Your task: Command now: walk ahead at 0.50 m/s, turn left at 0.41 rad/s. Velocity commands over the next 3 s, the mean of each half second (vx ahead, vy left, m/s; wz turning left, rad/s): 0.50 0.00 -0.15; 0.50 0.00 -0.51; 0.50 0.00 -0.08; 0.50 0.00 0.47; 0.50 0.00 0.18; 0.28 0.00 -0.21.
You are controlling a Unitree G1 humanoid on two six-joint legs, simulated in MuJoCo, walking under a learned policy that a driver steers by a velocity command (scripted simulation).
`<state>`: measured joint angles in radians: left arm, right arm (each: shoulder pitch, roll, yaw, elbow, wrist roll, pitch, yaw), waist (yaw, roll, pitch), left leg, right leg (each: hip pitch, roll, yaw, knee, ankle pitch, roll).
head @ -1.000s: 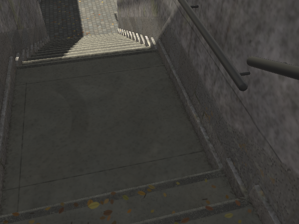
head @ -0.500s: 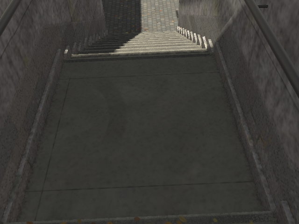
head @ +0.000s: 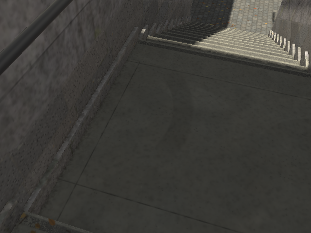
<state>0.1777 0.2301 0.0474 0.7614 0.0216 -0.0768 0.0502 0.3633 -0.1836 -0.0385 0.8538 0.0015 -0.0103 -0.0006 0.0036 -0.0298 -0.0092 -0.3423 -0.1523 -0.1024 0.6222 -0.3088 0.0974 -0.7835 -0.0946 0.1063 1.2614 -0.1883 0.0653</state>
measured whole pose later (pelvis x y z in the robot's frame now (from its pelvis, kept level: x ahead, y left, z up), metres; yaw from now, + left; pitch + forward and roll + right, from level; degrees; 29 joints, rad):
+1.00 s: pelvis +0.60 -0.11 -0.29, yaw -25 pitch +3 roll +1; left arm 0.34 0.20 0.03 0.82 -0.04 -0.02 0.03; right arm 0.32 -0.19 -0.05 0.85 -0.01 -0.09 0.02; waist 0.05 -0.03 -0.03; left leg -0.27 -0.08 -0.02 0.50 -0.27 0.05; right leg -0.76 0.04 0.12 1.69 -0.45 -0.03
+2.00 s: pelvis +1.10 -0.28 -0.29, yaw -8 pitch +3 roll -1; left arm 0.19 0.29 0.05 0.77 0.00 -0.11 0.00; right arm 0.24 -0.27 -0.06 0.69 0.01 -0.05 0.03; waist -0.01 -0.01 0.04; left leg -0.33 -0.09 -0.03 0.46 -0.17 0.09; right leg -0.50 -0.08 0.05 1.16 -0.35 0.01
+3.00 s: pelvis +1.56 -0.37 -0.30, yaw -14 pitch +0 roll +0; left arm 0.26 0.28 0.04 0.76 0.00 0.04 0.03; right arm 0.11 -0.20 -0.01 0.72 -0.02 -0.03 0.02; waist 0.01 -0.02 0.05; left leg -0.37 -0.04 -0.02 0.47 -0.11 0.03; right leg -0.38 0.00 0.09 0.92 -0.52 0.07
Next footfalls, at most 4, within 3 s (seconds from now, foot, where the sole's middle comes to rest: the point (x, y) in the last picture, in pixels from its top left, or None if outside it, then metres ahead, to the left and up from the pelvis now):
0.32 right None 0.30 -0.18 -0.91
0.82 left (164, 219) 0.66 -0.04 -1.07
1.28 right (219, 190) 0.84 -0.36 -1.07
1.84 left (192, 139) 1.19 -0.23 -1.07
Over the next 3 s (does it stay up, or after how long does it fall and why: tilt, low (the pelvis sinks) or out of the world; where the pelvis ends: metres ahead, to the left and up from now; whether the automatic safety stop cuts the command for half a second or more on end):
stays up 1.56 -0.37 -0.30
